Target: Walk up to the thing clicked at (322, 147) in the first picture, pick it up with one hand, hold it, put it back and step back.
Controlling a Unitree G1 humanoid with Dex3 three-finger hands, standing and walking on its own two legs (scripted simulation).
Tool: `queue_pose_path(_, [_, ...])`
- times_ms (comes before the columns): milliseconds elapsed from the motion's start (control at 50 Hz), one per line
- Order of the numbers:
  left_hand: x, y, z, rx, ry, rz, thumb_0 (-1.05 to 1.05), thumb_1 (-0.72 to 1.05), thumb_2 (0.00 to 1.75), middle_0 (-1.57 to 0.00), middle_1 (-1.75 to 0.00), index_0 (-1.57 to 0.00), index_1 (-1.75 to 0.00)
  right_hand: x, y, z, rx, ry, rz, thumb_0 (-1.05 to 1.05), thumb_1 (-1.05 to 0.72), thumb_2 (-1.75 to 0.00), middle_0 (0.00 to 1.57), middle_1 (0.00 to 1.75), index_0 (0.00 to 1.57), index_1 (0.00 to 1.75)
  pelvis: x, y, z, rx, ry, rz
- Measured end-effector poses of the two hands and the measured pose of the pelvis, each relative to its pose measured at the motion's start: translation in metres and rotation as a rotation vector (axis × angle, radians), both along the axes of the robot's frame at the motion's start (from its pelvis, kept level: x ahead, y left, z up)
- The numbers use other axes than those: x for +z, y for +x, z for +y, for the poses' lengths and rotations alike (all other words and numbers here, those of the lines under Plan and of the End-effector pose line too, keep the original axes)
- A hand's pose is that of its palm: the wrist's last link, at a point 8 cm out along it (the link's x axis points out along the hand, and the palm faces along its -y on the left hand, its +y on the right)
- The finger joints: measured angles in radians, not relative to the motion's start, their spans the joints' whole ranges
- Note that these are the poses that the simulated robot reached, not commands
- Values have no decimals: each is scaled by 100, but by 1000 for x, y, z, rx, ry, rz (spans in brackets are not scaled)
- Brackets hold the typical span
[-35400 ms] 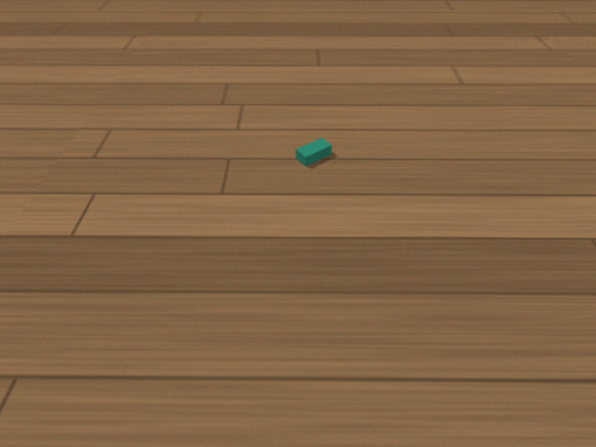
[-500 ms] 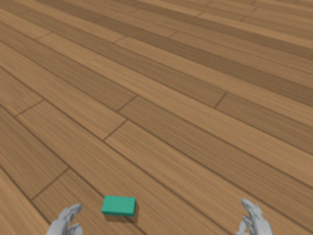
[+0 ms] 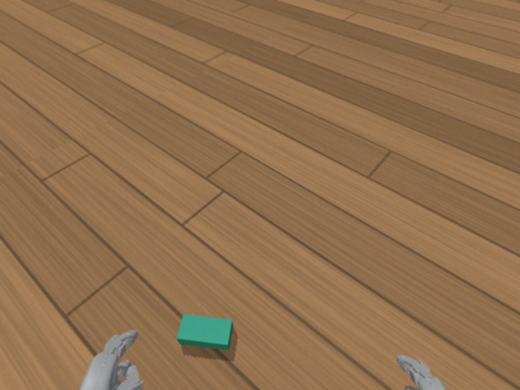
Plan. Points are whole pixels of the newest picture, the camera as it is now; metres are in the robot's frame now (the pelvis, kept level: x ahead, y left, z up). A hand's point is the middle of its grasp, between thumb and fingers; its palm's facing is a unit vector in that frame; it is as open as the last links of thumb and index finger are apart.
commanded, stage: stand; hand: left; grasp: from above
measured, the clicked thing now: (206, 331) +0.44 +0.21 -0.71
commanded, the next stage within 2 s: none
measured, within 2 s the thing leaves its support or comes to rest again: neither
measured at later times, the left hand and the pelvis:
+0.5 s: hand out of the picture +0.04 +0.24 -0.12, palm faces +0.05 -0.94 -0.33, open 7.4 cm; pelvis +0.00 +0.01 +0.04, yaw +0 degrees
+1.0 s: hand out of the picture +0.05 +0.25 -0.12, palm faces +0.02 -0.94 -0.34, open 7.4 cm; pelvis +0.00 +0.01 +0.04, yaw +0 degrees
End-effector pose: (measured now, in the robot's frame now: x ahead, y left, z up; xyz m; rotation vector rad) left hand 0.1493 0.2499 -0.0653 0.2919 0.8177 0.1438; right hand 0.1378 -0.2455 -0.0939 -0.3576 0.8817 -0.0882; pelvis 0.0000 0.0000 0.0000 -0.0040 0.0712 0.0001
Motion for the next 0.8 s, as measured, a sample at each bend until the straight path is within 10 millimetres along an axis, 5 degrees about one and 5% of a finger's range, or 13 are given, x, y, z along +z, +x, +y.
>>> queue_pose_path(200, [-15,-50,28,101,15,215,1,90,90,-21,-30,-20,-30,10,-36,-20,-107,10,160,1,-91,-90,21,30,20,30,27,5,4,-2,9,-84])
queue_pose_path(440, [-21,-107,36,174,2,409,1,90,90,-21,-30,-20,-30,8,-73,-18,-173,14,294,1,-91,-90,20,30,20,30,41,1,9,-1,7,-133])
queue_pose_path(800, [-18,-118,43,179,19,454,1,90,90,-21,-30,-20,-30,7,-86,-23,-184,14,339,0,-91,-90,21,30,20,30,44,-5,8,3,4,-133])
